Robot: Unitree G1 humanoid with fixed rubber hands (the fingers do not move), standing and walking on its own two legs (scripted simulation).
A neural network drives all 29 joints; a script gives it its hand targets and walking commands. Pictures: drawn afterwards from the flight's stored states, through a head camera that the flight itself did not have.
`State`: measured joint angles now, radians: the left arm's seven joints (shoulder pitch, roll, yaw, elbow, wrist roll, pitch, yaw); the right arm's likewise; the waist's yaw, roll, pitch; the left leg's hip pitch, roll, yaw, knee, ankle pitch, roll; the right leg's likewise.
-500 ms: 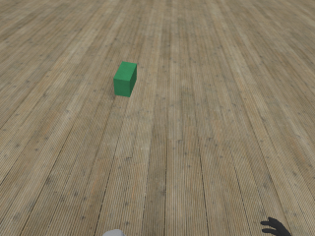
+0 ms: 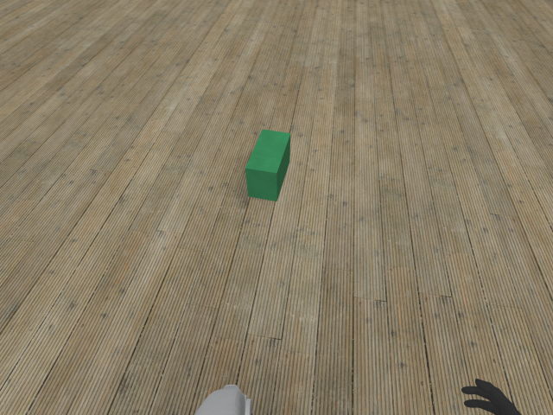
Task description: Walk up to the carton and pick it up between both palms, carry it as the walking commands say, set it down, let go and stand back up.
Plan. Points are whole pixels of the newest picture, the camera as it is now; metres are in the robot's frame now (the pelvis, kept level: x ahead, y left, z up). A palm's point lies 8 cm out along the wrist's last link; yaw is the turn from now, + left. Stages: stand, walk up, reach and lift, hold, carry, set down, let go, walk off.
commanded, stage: walk up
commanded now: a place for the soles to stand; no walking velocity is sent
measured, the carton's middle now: (269, 164) +1.29 +0.14 -0.64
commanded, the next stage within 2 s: none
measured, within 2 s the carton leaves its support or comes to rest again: neither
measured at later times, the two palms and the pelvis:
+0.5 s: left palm (92, 275) +0.34 +0.37 -0.07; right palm (443, 319) +0.31 -0.25 -0.09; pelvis +0.24 +0.06 +0.00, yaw -1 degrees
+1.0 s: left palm (128, 168) +0.63 +0.42 -0.08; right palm (378, 252) +0.44 -0.16 -0.10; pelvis +0.46 +0.14 +0.00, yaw -5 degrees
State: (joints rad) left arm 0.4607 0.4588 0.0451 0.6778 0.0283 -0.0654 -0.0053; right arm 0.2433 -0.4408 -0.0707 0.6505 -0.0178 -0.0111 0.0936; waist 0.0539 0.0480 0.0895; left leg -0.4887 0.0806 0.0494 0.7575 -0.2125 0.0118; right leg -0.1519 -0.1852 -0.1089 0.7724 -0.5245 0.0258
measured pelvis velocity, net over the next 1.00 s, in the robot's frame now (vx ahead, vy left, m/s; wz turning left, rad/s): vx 0.46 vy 0.14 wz -0.09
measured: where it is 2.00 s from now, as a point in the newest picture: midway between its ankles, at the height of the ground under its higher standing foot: (244, 262)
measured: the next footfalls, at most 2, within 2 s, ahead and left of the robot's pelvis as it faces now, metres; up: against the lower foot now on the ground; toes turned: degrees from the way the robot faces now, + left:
right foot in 0.30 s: +0.32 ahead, -0.11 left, +0.00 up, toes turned -7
left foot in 0.58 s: +0.41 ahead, +0.21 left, +0.00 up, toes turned +4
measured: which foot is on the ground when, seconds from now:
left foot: down 0.00-0.32, up 0.34-0.56, down 0.58-0.98, up 1.00-1.00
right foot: down 0.00-0.02, up 0.04-0.28, down 0.30-0.60, up 0.62-0.94, down 0.96-1.00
